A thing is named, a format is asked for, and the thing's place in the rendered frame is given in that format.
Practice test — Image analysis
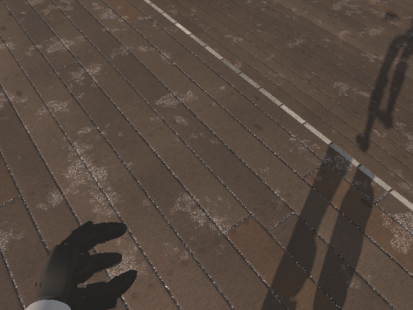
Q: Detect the robot left hand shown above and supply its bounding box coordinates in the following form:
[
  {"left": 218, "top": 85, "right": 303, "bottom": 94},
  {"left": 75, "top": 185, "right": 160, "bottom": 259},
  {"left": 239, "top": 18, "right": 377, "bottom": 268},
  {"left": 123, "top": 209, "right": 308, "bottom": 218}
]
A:
[{"left": 35, "top": 221, "right": 137, "bottom": 310}]

